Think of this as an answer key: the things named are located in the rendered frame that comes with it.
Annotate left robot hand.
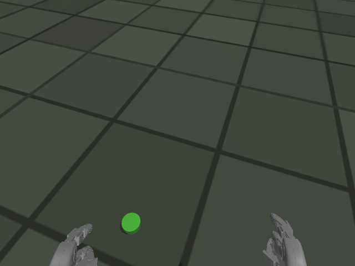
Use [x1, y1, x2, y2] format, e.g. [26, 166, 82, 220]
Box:
[49, 223, 98, 266]

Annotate tin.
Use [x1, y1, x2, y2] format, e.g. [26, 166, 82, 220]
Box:
[121, 213, 141, 234]

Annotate right robot hand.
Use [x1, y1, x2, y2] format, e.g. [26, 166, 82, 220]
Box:
[262, 213, 307, 266]

